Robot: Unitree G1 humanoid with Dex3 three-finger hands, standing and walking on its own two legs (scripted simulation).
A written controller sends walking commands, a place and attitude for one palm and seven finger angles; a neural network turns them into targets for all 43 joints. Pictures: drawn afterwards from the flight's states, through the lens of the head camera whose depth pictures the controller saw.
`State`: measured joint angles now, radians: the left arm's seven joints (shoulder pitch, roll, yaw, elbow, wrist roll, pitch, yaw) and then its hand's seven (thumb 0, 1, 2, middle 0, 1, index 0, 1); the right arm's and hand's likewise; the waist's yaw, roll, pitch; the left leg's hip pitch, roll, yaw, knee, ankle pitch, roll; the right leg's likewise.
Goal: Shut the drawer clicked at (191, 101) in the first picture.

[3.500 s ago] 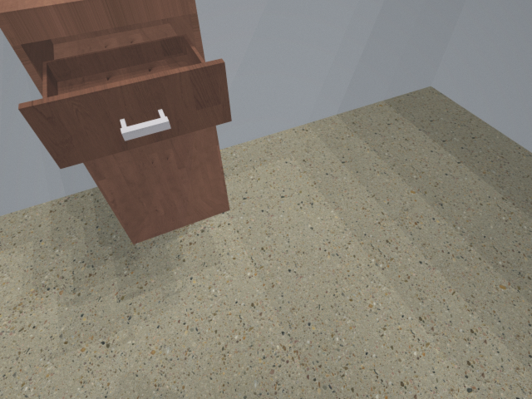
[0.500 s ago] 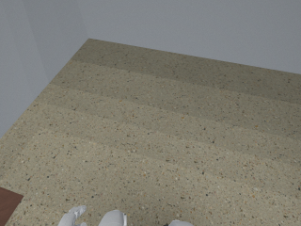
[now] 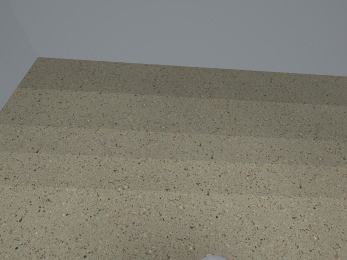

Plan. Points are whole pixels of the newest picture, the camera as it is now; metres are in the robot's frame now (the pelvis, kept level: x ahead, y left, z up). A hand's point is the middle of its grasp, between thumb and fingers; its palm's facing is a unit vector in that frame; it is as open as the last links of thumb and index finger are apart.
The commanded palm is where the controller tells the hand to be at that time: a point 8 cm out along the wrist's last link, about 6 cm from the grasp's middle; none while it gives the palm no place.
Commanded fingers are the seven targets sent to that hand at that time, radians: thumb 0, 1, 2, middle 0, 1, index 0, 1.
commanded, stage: walk to a spot facing it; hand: left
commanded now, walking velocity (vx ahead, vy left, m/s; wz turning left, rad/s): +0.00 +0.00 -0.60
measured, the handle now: out of the picture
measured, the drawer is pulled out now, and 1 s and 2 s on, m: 0.30 0.30 0.30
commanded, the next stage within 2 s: turn to face it in 0.92 s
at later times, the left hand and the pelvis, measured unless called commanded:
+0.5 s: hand (119, 236) +0.19 +0.16 -0.18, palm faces -0.25 -0.94 -0.23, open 7.4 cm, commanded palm none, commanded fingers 0.00 0.90 0.90 -0.20 -0.30 -0.20 -0.30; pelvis +0.03 -0.01 -0.01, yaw -17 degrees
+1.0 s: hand (159, 223) +0.23 +0.05 -0.16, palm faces -0.54 -0.80 -0.27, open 7.4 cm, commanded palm none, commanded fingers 0.00 0.90 0.90 -0.20 -0.30 -0.20 -0.30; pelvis +0.03 -0.05 -0.01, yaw -35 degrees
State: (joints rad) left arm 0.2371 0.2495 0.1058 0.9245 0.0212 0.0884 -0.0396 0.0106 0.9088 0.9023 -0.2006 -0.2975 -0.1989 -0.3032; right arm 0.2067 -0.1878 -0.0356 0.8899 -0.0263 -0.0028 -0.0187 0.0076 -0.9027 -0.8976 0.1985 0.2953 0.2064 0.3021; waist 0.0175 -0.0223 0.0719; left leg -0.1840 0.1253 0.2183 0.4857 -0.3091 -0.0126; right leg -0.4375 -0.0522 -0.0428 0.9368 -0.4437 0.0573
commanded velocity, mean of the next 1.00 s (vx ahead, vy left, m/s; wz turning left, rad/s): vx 0.00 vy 0.00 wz -0.59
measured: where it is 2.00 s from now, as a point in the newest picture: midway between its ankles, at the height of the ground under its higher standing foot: outside the picture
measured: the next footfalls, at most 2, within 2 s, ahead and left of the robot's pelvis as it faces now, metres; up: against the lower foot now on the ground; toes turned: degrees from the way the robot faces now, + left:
right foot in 0.12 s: +0.03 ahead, -0.14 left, +0.00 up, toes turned -10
left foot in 0.50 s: +0.12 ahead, +0.09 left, +0.00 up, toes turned -13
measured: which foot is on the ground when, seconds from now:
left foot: down 0.00-0.12, up 0.14-0.48, down 0.50-0.90, up 0.92-1.00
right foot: up 0.00-0.10, down 0.12-0.50, up 0.52-0.88, down 0.90-1.00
